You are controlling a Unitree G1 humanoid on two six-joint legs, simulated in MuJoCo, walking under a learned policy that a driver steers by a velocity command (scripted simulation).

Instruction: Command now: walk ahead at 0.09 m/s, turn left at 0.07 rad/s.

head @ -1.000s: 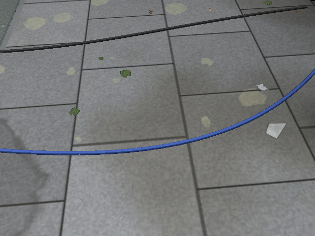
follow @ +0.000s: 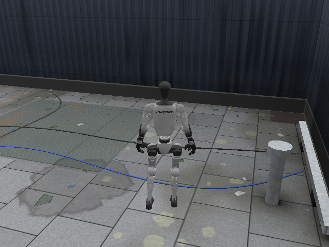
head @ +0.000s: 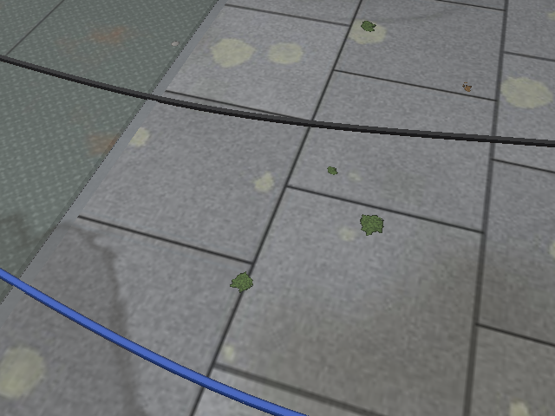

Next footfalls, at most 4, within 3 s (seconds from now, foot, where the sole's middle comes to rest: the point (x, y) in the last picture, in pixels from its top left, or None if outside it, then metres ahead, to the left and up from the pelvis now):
0.06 left None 0.08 0.15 -0.77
0.46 right None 0.18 -0.14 -0.77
0.90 left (319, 376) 0.54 -0.05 -0.77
1.40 right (459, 333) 0.66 -0.41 -0.77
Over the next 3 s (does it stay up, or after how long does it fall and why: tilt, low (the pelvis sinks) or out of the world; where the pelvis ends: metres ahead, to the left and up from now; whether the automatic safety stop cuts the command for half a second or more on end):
stays up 1.21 -0.35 0.00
